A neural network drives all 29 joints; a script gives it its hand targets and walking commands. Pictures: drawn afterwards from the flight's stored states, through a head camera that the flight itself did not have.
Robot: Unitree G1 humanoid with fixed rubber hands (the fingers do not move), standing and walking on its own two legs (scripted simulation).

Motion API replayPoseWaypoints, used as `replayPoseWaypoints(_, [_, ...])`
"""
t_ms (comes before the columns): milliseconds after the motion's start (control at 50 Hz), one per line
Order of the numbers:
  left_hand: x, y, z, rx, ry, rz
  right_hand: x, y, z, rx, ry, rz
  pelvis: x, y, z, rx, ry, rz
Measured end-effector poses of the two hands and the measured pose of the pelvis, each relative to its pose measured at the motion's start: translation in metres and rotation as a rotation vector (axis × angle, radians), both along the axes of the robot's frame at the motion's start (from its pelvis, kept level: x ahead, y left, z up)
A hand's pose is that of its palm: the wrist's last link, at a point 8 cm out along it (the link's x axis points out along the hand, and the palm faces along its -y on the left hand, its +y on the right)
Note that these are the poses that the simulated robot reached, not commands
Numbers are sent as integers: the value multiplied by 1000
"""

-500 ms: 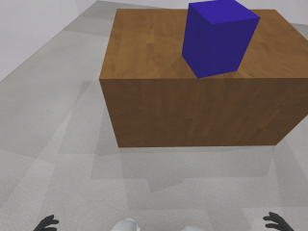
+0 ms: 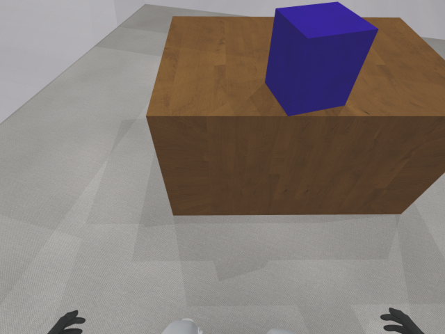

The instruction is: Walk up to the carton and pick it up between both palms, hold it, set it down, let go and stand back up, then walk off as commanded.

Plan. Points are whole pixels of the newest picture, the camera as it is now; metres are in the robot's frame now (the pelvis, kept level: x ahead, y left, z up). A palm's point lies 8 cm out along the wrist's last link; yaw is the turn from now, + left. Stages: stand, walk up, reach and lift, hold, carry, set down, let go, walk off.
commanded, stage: walk up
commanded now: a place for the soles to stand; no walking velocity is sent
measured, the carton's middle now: (312, 60) +0.87 -0.27 +0.04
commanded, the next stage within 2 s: none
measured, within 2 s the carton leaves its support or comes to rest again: neither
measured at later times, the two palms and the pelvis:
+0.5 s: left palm out of the picture +0.10 +0.31 -0.08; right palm out of the picture +0.11 -0.33 -0.08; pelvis +0.00 +0.00 +0.00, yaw +1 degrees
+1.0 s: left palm out of the picture +0.08 +0.18 -0.10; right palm out of the picture +0.18 -0.48 -0.07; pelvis +0.05 -0.14 +0.00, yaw +4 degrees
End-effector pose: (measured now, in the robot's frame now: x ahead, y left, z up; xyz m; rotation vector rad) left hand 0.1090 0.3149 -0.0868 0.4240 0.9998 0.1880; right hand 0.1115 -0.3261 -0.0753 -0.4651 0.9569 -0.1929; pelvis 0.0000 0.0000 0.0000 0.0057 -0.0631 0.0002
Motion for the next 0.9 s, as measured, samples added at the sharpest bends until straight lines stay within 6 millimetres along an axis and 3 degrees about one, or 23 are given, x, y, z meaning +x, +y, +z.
replayPoseWaypoints(140, [-4, -6, 1, 3, -2, 9, -1, -7, -2, 3, 8, 1, -1, -7, 0, 4, -3, 7])
replayPoseWaypoints(480, [-9, -1, 4, 12, 0, 21, 3, -2, -4, 13, 3, 9, -2, -5, 0, 6, -4, 17])
replayPoseWaypoints(560, [-4, -2, 3, -12, 3, 9, -6, -4, -2, 4, 5, 10, 0, -4, 1, 3, -1, 16])
replayPoseWaypoints(680, [12, -30, -1, -58, 10, -33, -56, -45, 7, -62, 103, -39, 7, -26, 3, 19, 1, -5])
replayPoseWaypoints(760, [23, -64, -8, -88, 16, -55, -72, -81, 11, -86, 149, -59, 15, -56, 0, 32, 0, -15])
replayPoseWaypoints(820, [27, -91, -12, -87, 18, -49, -61, -114, 6, -95, 145, -51, 23, -85, -6, 41, 4, -12])
replayPoseWaypoints(860, [19, -105, -22, -79, 24, -19, -41, -136, -4, -106, 128, -33, 29, -104, -17, 37, 4, 5])
replayPoseWaypoints(900, [2, -116, -26, -82, 46, 21, -11, -143, -8, -98, 97, -11, 35, -119, -18, 22, -2, 34])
